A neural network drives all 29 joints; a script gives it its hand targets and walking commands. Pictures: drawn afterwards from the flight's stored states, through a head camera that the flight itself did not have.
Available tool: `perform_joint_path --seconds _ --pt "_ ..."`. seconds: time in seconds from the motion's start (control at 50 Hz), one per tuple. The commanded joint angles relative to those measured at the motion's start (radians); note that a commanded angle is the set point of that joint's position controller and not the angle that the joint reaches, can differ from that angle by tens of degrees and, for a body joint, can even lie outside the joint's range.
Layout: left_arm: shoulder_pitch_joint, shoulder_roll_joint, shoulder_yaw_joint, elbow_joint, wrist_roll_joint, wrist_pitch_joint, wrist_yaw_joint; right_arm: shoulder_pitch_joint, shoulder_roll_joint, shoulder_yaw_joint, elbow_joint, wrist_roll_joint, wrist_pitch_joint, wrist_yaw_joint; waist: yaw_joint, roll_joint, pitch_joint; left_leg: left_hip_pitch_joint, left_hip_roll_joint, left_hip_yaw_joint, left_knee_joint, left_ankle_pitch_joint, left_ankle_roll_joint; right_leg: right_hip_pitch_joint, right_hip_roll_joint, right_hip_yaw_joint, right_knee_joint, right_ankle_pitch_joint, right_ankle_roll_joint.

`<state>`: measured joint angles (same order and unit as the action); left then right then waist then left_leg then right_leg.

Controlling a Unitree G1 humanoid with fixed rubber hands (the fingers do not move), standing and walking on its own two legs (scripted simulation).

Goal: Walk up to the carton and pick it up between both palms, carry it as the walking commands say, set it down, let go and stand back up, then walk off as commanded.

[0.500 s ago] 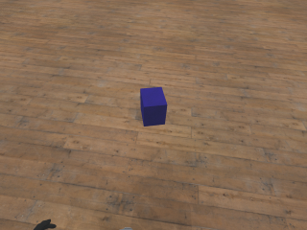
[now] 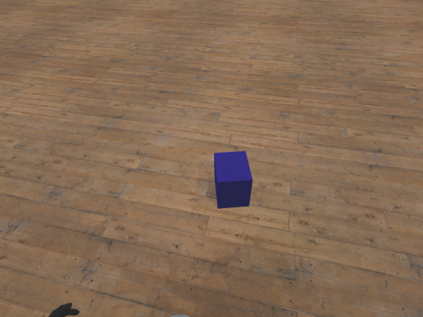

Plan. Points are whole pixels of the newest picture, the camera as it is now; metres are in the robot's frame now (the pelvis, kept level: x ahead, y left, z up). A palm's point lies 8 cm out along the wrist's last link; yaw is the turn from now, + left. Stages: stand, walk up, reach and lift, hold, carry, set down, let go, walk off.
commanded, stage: walk up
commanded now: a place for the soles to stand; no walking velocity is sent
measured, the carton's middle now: (231, 179) +0.99 +0.02 -0.64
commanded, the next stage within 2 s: none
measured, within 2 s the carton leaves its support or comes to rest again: neither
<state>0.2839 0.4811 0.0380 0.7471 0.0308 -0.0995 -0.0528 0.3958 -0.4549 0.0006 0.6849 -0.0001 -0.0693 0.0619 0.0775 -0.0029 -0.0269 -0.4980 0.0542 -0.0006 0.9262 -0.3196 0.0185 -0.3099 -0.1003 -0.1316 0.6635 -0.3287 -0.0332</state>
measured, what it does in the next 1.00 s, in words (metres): walks ahead: left foot, then right foot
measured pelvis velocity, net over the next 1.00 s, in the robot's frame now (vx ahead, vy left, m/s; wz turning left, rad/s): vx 0.34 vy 0.01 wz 0.05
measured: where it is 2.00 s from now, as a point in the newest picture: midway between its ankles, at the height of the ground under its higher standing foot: (228, 264)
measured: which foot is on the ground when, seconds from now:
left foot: up 0.00-0.08, down 0.10-0.38, up 0.40-0.72, down 0.74-1.00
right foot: down 0.00-0.10, up 0.12-0.32, down 0.34-0.74, up 0.76-0.98, down 1.00-1.00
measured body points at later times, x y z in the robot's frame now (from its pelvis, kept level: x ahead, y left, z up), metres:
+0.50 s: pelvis +0.17 +0.00 -0.01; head +0.16 -0.01 +0.44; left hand +0.27 +0.33 -0.08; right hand +0.25 -0.32 -0.10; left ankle +0.17 +0.15 -0.66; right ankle +0.20 -0.10 -0.72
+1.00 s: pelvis +0.34 +0.01 -0.02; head +0.36 +0.02 +0.43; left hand +0.44 +0.34 -0.12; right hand +0.41 -0.32 -0.11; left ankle +0.36 +0.17 -0.72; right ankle +0.43 -0.09 -0.72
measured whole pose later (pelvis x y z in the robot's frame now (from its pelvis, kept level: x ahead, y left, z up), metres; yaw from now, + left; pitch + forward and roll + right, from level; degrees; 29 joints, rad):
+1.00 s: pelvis +0.34 +0.01 -0.02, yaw +3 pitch +1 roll +2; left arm 0.29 0.47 0.05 0.75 0.03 -0.05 -0.06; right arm 0.39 -0.46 0.00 0.70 0.00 -0.08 0.01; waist -0.05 -0.06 0.01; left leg -0.43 0.02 0.01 0.80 -0.39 0.02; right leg -0.54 -0.10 -0.10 0.83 -0.38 -0.04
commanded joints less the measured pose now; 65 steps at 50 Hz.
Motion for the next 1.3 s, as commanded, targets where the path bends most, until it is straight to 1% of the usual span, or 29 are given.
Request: perform_joint_path --seconds 0.0,0.02,0.04,0.06,0.08,0.12,0.16,0.22,0.3,0.34,0.36,0.48,0.58,0.64,0.66,0.68,0.7,0.72,0.74,0.86,0.9,0.94,0.96,0.98,1.0,1.08,1.22,1.26,1.28 --pt "-0.065 0.253 0.079 -0.06 -0.026 0.004 -0.008 0.064 -0.188 -0.125 0.021 -0.004 -0.035 -0.002 -0.093 -0.097 0.026 0.177 -0.036 0.146 -0.302 0.073 -0.006 -0.101 -0.176 0.079 -0.192 -0.33 -0.129" --pt "-0.052 0.204 0.065 -0.06 -0.017 0.01 -0.005 0.155 -0.203 -0.14 0.057 -0.012 -0.046 -0.02 -0.13 0.004 -0.046 0.286 -0.057 0.126 -0.339 0.009 0.017 -0.103 -0.151 0.031 0.004 -0.307 -0.104" --pt "-0.041 0.136 0.049 -0.068 -0.021 0.013 0.002 0.222 -0.286 -0.161 0.07 -0.021 -0.054 -0.04 -0.174 0.219 -0.082 0.423 0.036 -0.154 -0.439 -0.196 0.081 -0.278 -0.069 -0.019 0.322 -0.222 -0.057" --pt "-0.06 0.09 0.035 -0.093 -0.027 0.015 0.004 0.215 -0.376 -0.177 0.049 -0.031 -0.061 -0.056 -0.173 0.381 -0.024 0.497 0.21 -0.64 -0.608 -0.426 0.183 -0.577 0.031 0.027 0.528 -0.244 -0.003" --pt "-0.094 0.172 0.056 -0.09 -0.019 0.022 0.011 0.146 -0.371 -0.17 0.001 -0.007 -0.061 -0.062 -0.151 0.181 0.004 0.418 0.274 -0.752 -0.675 -0.51 0.232 -0.579 0.026 0.136 0.532 -0.18 0.0" --pt "-0.102 0.227 0.073 -0.075 -0.018 0.019 0.004 0.08 -0.367 -0.165 -0.023 0.005 -0.055 -0.064 -0.133 0.099 0.065 0.312 0.266 -0.68 -0.649 -0.483 0.265 -0.53 -0.026 0.175 0.472 -0.139 0.007" --pt "-0.065 0.199 0.077 -0.065 -0.021 0.008 0.001 0.048 -0.32 -0.148 -0.003 -0.005 -0.047 -0.062 -0.11 0.192 0.042 0.282 0.187 -0.477 -0.554 -0.283 0.243 -0.445 -0.019 0.141 0.329 -0.21 0.009" --pt "-0.06 0.159 0.079 -0.072 -0.015 0.006 0.003 0.092 -0.305 -0.139 0.009 -0.017 -0.041 -0.054 -0.138 0.194 -0.042 0.28 0.191 -0.44 -0.496 -0.061 0.257 -0.337 0.011 0.092 0.237 -0.187 0.013" --pt "0.098 0.187 0.107 -0.032 -0.002 -0.019 0.01 -0.042 -0.22 -0.1 -0.034 -0.004 -0.036 -0.048 -0.002 0.105 -0.094 -0.098 0.085 -0.198 -0.253 -0.024 0.158 0.178 0.066 0.079 -0.077 0.045 -0.033" --pt "0.213 0.349 0.152 -0.02 0.001 -0.02 0.032 -0.035 -0.083 -0.053 -0.057 0.0 -0.042 -0.059 0.075 -0.319 -0.11 -0.504 -0.111 0.035 0.232 -0.191 0.02 0.447 -0.385 0.683 -0.395 -0.481 -0.188" --pt "0.128 0.325 0.139 -0.042 -0.025 -0.019 0.03 -0.06 -0.199 -0.08 -0.024 -0.008 -0.035 -0.07 0.049 -0.131 -0.063 -0.533 -0.032 -0.083 0.317 -0.163 0.027 0.405 -0.393 0.734 -0.412 -0.574 -0.209" --pt "0.029 0.254 0.096 -0.042 -0.027 -0.005 0.023 -0.014 -0.21 -0.115 0.019 -0.001 -0.022 -0.026 -0.034 -0.122 0.161 -0.23 0.021 0.01 0.1 0.053 -0.014 0.005 -0.228 0.244 -0.408 -0.3 -0.17" --pt "0.005 0.255 0.092 -0.051 -0.024 0.001 0.004 -0.067 -0.164 -0.101 -0.011 0.0 -0.034 -0.005 -0.02 -0.199 0.134 -0.049 0.008 0.097 -0.196 0.11 -0.016 0.023 -0.175 0.107 -0.327 -0.154 -0.168" --pt "0.016 0.227 0.075 -0.053 -0.034 0.016 0.001 0.006 -0.169 -0.113 -0.005 -0.002 -0.053 -0.025 -0.053 -0.123 0.046 0.137 -0.052 0.162 -0.328 0.13 0.01 0.02 -0.168 0.043 -0.114 0.083 -0.118" --pt "0.025 0.183 0.063 -0.065 -0.031 0.022 0.005 0.115 -0.215 -0.13 0.031 -0.007 -0.06 -0.045 -0.114 0.019 -0.062 0.301 -0.097 0.16 -0.327 0.062 0.032 -0.005 -0.139 -0.008 0.14 0.244 -0.096" --pt "0.006 0.141 0.054 -0.086 -0.035 0.021 0.016 0.231 -0.27 -0.15 0.054 -0.014 -0.065 -0.065 -0.19 0.155 -0.143 0.512 0.001 -0.123 -0.375 -0.058 0.111 -0.216 -0.096 0.016 0.44 0.26 -0.045" --pt "-0.015 0.086 0.039 -0.121 -0.033 0.022 0.016 0.271 -0.364 -0.167 0.033 -0.023 -0.072 -0.078 -0.18 0.364 -0.12 0.641 0.23 -0.629 -0.522 -0.075 0.202 -0.543 0.043 0.057 0.621 -0.188 0.003" --pt "-0.029 0.162 0.055 -0.103 -0.037 0.032 0.026 0.192 -0.359 -0.168 0.005 0.002 -0.067 -0.079 -0.15 0.157 -0.111 0.586 0.299 -0.741 -0.567 -0.107 0.287 -0.532 0.035 0.167 0.61 -0.198 -0.006" --pt "-0.047 0.201 0.062 -0.085 -0.028 0.036 0.021 0.174 -0.364 -0.163 -0.021 0.019 -0.061 -0.084 -0.152 0.024 -0.075 0.529 0.306 -0.701 -0.541 -0.119 0.309 -0.517 -0.002 0.19 0.587 -0.183 0.004" --pt "-0.019 0.174 0.094 -0.071 -0.013 0.032 -0.002 0.076 -0.318 -0.136 0.005 -0.026 -0.045 -0.077 -0.115 0.201 0.0 0.147 0.206 -0.43 -0.504 -0.185 0.263 -0.268 -0.014 0.129 0.288 -0.171 0.005" --pt "0.032 0.172 0.102 -0.067 -0.013 0.026 -0.006 -0.011 -0.317 -0.137 -0.016 -0.02 -0.04 -0.077 -0.067 0.206 -0.038 0.045 0.184 -0.338 -0.438 -0.177 0.231 -0.107 -0.004 0.118 0.132 -0.051 -0.008" --pt "0.185 0.2 0.134 -0.015 0.003 0.011 0.003 -0.045 -0.212 -0.101 -0.026 -0.018 -0.034 -0.075 0.037 0.036 -0.096 -0.216 0.067 -0.164 -0.167 -0.174 0.143 0.275 0.037 0.111 -0.014 0.017 -0.028" --pt "0.272 0.292 0.158 -0.007 0.016 0.006 0.015 -0.024 -0.105 -0.069 -0.039 -0.004 -0.042 -0.077 0.089 -0.273 -0.107 -0.389 -0.094 -0.019 0.164 -0.163 0.055 0.382 -0.177 0.461 -0.234 -0.288 -0.084" --pt "0.211 0.329 0.155 -0.04 0.005 0.01 0.027 -0.032 -0.125 -0.063 -0.034 -0.004 -0.041 -0.088 0.076 -0.268 -0.072 -0.5 -0.1 -0.003 0.277 -0.208 0.015 0.365 -0.374 0.721 -0.408 -0.489 -0.182" --pt "0.08 0.304 0.145 -0.073 -0.013 0.012 0.024 -0.006 -0.223 -0.085 0.011 -0.009 -0.037 -0.093 0.016 -0.103 -0.033 -0.462 -0.033 -0.069 0.321 -0.169 0.021 0.283 -0.365 0.695 -0.415 -0.622 -0.215" --pt "0.005 0.242 0.116 -0.073 -0.018 0.031 0.018 0.034 -0.233 -0.115 0.045 0.0 -0.032 -0.068 -0.031 -0.161 0.163 -0.251 -0.001 -0.001 0.186 -0.033 0.0 -0.023 -0.23 0.35 -0.372 -0.422 -0.17" --pt "-0.007 0.226 0.095 -0.08 -0.014 0.062 -0.003 0.105 -0.17 -0.115 0.042 0.01 -0.06 -0.071 -0.063 -0.166 0.069 0.132 -0.064 0.182 -0.297 0.126 -0.021 -0.02 -0.132 0.073 -0.11 -0.026 -0.158" --pt "0.024 0.137 0.064 -0.086 -0.034 0.07 0.012 0.214 -0.225 -0.13 0.071 -0.011 -0.072 -0.112 -0.134 0.034 -0.088 0.421 -0.045 0.022 -0.348 0.168 0.056 -0.136 -0.117 0.019 0.333 0.362 -0.067" --pt "-0.015 0.1 0.054 -0.121 -0.039 0.067 0.018 0.263 -0.339 -0.154 0.051 -0.029 -0.076 -0.128 -0.163 0.239 -0.114 0.533 0.185 -0.455 -0.39 0.308 0.179 -0.396 -0.023 0.05 0.549 0.18 0.007"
